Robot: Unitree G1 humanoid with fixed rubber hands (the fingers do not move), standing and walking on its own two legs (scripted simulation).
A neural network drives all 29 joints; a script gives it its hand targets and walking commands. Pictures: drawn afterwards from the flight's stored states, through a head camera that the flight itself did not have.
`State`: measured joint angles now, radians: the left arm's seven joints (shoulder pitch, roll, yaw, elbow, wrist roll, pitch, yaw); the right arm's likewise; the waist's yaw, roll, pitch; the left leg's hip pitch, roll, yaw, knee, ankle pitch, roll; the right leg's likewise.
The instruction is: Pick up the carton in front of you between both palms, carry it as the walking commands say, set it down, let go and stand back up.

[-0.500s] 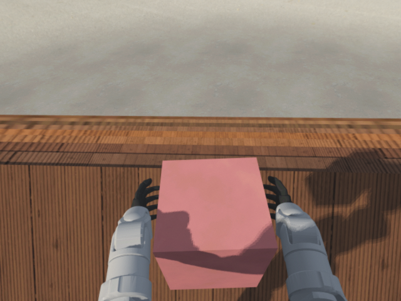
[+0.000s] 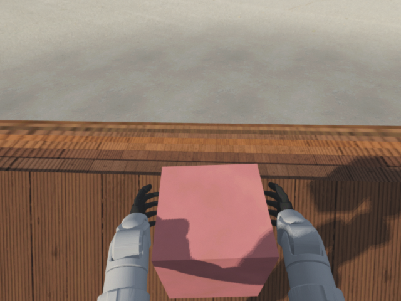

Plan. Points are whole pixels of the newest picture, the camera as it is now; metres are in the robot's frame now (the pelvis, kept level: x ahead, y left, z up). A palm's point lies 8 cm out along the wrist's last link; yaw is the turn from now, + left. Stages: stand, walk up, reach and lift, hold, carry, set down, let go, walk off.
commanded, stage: reach and lift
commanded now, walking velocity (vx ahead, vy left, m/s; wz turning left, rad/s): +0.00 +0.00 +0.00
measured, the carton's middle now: (211, 233) +0.29 +0.00 -0.05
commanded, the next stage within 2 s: hold in 0.20 s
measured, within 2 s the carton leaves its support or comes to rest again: neither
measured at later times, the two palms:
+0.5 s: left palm (136, 219) +0.27 +0.15 +0.05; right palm (287, 216) +0.27 -0.15 +0.04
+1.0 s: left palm (136, 218) +0.28 +0.15 +0.05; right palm (287, 214) +0.28 -0.15 +0.05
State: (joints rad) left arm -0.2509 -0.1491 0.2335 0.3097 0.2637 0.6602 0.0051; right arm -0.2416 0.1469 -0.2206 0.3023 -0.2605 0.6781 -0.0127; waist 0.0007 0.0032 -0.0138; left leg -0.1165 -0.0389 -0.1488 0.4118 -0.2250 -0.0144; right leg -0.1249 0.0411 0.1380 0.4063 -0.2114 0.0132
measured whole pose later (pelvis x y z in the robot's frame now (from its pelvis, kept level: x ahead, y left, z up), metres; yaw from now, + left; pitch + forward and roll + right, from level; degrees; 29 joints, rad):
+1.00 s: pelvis -0.01 +0.00 +0.00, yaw +0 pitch -7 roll +0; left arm -0.27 -0.15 0.23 0.24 0.27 0.75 0.00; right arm -0.26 0.15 -0.22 0.23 -0.27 0.77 0.00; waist 0.00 0.00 0.01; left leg -0.07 -0.03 -0.14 0.39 -0.21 -0.01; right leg -0.07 0.04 0.13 0.39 -0.19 0.01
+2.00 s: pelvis +0.38 +0.03 -0.01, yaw +0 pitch +5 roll -2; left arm 0.06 -0.13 0.04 -0.56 0.03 1.19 0.13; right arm 0.04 0.13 -0.04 -0.54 -0.01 1.20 -0.15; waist -0.05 0.02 -0.14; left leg 0.05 0.03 0.17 0.25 -0.38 0.01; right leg -0.61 -0.06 -0.18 0.62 -0.13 -0.02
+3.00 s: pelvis +1.01 +0.03 -0.04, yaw +1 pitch +5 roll +0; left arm -0.36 -0.13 0.24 -0.28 0.02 1.03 0.15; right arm -0.42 0.13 -0.20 -0.18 0.01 1.02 -0.16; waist -0.06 0.00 0.01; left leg -0.27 -0.03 0.12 0.72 -0.53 0.07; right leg -0.72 -0.05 -0.02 1.01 -0.10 -0.05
